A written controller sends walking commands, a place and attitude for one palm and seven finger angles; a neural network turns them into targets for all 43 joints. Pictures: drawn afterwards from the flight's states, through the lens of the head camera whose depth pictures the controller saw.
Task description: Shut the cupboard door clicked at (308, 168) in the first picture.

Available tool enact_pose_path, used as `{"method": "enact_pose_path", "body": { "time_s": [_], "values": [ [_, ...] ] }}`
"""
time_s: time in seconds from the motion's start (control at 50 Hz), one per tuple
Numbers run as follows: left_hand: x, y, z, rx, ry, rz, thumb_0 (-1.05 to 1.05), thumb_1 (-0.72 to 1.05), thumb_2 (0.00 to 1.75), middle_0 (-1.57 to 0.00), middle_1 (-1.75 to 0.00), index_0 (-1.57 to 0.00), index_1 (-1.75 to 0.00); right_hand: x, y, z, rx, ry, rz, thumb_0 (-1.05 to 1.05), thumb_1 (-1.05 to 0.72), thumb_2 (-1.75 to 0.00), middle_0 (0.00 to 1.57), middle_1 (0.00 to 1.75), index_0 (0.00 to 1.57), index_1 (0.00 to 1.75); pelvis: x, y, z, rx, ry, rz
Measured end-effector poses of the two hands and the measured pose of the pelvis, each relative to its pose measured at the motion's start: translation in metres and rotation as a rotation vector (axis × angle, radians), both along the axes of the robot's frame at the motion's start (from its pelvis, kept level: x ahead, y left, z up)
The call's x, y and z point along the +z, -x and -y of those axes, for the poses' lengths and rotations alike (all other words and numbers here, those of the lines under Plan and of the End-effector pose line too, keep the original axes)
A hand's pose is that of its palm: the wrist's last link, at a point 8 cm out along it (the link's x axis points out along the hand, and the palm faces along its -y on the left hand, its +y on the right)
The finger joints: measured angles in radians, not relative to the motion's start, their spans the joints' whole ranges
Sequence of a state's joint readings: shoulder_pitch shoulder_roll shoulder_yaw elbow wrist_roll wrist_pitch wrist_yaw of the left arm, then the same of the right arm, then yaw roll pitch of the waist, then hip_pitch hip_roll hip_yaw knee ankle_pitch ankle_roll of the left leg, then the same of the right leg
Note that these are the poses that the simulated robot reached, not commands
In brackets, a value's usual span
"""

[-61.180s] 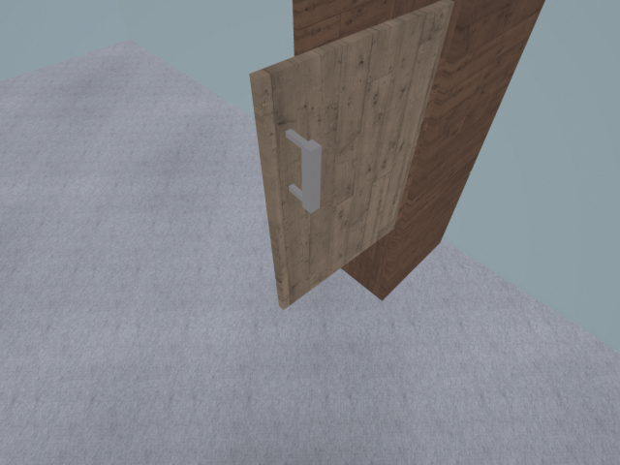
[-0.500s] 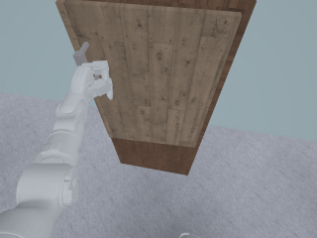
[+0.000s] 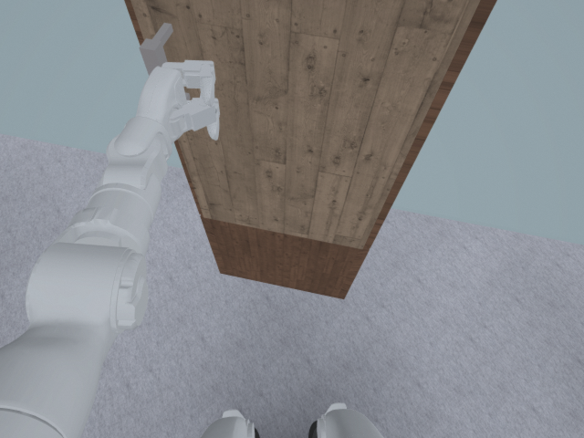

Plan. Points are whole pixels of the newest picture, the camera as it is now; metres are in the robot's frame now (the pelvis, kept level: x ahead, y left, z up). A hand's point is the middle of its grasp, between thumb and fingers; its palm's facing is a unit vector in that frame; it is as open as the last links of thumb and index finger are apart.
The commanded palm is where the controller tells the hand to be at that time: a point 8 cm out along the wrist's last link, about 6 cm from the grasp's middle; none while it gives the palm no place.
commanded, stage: pull the fist back off the door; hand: left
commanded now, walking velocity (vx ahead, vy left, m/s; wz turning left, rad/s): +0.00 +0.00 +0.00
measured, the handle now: (170, 78) +0.58 +0.13 +0.13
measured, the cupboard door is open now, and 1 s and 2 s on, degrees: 0 0 0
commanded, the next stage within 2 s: draw the hand back to the body in 0.84 s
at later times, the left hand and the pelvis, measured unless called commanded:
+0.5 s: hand (224, 117) +0.51 +0.06 +0.13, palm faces +0.01 -1.00 -0.02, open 3.1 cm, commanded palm +0.46 +0.10 +0.13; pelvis +0.03 -0.02 +0.01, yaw -4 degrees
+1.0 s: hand (226, 152) +0.43 +0.05 +0.14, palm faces -0.02 -1.00 -0.02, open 3.1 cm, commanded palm +0.40 +0.11 +0.14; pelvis +0.02 -0.02 +0.02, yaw -1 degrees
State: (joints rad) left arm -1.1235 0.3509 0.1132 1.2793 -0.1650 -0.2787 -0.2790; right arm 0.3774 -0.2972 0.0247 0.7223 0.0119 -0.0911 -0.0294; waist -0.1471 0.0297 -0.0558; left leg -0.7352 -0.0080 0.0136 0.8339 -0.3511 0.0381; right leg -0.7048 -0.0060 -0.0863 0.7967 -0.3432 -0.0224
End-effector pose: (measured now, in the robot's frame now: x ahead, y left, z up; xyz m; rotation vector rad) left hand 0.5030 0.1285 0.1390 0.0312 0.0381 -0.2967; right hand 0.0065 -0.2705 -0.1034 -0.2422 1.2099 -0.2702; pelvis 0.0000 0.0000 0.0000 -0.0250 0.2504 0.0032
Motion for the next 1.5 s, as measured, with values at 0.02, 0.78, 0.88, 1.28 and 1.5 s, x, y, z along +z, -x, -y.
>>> {"method": "enact_pose_path", "body": {
  "time_s": [0.02,0.78,0.88,1.28,1.5],
  "values": [
    [0.000,0.000,0.003,0.046,0.022,-0.001,0.01,0.90,0.90,-1.30,-1.50,-1.30,-1.50,0.000,0.001,0.000,0.006,0.000,0.001,0.01,-0.90,-0.90,0.20,0.30,0.20,0.30,-0.001,0.001,0.000,0.000,0.002,-0.005],
    [-0.006,0.084,0.023,0.272,0.030,0.080,0.01,0.90,0.90,-1.30,-1.50,-1.31,-1.50,0.032,-0.148,0.005,0.093,-0.093,0.360,0.01,-0.91,-0.90,0.20,0.30,0.20,0.30,0.021,-0.035,0.019,-0.042,-0.027,0.134],
    [-0.004,0.094,0.024,0.273,0.015,0.065,0.01,0.90,0.90,-1.30,-1.50,-1.31,-1.50,0.043,-0.176,-0.008,0.143,-0.114,0.440,0.01,-0.91,-0.90,0.20,0.30,0.20,0.30,0.022,-0.031,0.021,-0.029,-0.029,0.159],
    [0.013,0.147,-0.026,0.293,0.014,0.093,0.01,0.90,0.90,-1.30,-1.50,-1.30,-1.50,0.029,-0.120,-0.010,0.062,-0.133,0.322,0.01,-0.90,-0.90,0.20,0.30,0.20,0.30,0.030,-0.028,0.017,-0.053,-0.027,0.223],
    [0.031,0.192,-0.060,0.311,-0.020,0.108,0.01,0.90,0.90,-1.26,-1.46,-1.27,-1.46,0.064,-0.172,-0.020,0.133,-0.089,0.523,0.01,-0.90,-0.90,0.20,0.30,0.20,0.30,0.034,-0.020,0.011,-0.035,-0.020,0.277]
  ]
}}
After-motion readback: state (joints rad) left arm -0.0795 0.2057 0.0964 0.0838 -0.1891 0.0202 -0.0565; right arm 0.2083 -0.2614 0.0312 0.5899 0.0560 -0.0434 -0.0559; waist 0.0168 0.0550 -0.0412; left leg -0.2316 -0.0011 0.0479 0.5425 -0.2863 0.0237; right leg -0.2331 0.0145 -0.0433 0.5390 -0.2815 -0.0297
